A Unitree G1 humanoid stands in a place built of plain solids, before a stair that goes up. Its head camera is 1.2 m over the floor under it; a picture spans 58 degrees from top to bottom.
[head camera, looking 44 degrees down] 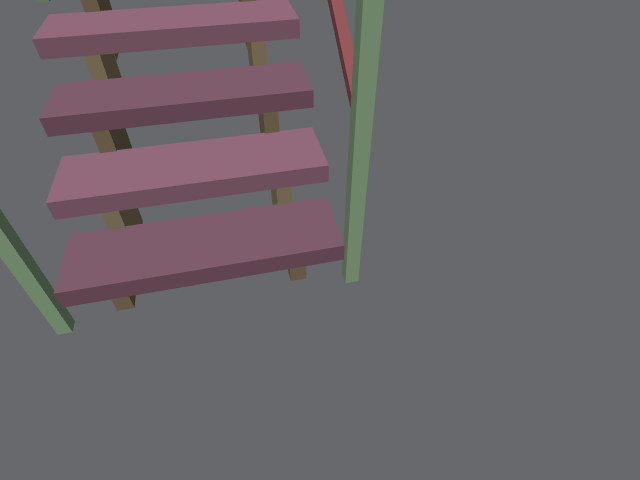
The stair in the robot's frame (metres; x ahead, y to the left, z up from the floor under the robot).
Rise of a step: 0.17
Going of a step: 0.23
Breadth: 0.92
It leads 13 degrees to the left of straight ahead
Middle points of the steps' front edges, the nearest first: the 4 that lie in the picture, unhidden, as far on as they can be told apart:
0.94 0.36 0.17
1.16 0.42 0.34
1.39 0.47 0.51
1.62 0.52 0.68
